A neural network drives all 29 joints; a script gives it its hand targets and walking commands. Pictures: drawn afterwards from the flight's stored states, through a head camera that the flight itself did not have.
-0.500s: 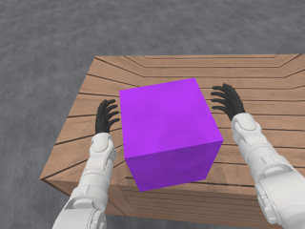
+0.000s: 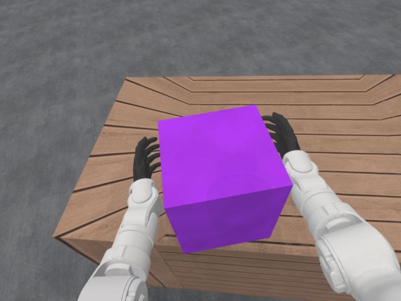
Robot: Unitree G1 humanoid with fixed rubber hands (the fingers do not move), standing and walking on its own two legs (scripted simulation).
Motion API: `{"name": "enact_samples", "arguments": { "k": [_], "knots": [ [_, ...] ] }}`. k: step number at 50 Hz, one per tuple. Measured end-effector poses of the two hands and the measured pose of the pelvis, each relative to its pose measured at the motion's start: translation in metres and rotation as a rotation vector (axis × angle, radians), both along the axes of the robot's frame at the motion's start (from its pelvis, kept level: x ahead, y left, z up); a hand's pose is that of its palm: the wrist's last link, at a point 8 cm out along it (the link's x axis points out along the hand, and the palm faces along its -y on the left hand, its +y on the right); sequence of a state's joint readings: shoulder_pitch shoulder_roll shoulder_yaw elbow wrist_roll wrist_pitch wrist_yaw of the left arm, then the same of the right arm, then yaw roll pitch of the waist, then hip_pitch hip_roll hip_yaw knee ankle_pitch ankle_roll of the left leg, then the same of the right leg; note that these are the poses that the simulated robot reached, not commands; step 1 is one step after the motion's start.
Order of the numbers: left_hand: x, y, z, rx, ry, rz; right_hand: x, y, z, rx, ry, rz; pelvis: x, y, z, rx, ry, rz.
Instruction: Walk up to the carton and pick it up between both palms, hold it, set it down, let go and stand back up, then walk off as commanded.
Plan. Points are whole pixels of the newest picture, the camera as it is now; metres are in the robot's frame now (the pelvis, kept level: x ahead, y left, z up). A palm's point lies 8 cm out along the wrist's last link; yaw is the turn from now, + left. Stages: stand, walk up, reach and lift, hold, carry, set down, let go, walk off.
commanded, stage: reach and lift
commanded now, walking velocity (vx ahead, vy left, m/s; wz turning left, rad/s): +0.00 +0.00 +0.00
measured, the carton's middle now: (217, 183) +0.37 +0.03 -0.01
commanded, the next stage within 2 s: none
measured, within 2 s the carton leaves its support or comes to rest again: leaves its support in 1.64 s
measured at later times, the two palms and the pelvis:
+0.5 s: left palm (144, 176) +0.35 +0.18 +0.04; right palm (287, 149) +0.43 -0.12 +0.06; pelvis +0.00 +0.00 +0.00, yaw +0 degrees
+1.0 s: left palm (145, 176) +0.35 +0.18 +0.04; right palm (286, 148) +0.43 -0.12 +0.06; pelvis +0.00 +0.00 +0.00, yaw +0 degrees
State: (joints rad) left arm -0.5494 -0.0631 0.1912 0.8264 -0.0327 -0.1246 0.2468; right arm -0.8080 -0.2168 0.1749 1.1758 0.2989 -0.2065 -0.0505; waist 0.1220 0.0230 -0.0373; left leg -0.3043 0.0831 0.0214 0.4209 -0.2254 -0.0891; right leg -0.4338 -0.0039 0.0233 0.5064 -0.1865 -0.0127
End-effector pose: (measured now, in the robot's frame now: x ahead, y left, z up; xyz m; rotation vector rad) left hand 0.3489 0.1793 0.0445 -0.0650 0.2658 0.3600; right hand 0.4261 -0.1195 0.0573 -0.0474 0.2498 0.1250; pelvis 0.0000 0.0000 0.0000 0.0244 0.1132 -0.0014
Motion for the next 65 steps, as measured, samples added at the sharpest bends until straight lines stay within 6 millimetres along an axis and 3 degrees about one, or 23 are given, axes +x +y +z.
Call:
{"name": "enact_samples", "arguments": {
  "k": [65],
  "knots": [
    [-0.0001,0.0000,-0.0006,-0.018,-0.024,0.028,0.0024,0.0059,0.0009,-0.060,0.016,0.011,0.0017,0.0000,-0.0003,0.000,0.020,0.001]
  ]
}}
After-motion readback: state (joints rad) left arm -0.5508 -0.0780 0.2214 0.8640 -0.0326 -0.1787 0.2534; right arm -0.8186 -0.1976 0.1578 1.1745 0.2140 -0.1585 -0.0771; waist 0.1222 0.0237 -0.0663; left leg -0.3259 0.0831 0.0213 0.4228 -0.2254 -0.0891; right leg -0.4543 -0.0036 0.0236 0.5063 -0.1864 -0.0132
